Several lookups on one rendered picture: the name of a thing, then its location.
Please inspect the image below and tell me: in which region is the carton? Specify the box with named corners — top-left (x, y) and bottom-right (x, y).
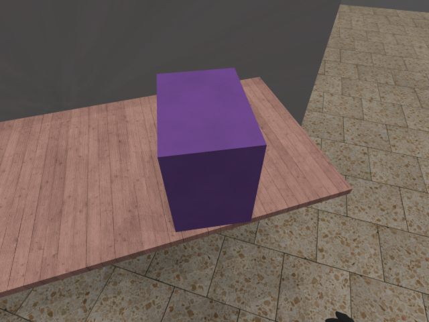
top-left (157, 68), bottom-right (267, 232)

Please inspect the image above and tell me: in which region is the table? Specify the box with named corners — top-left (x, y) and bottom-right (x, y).
top-left (0, 77), bottom-right (353, 298)

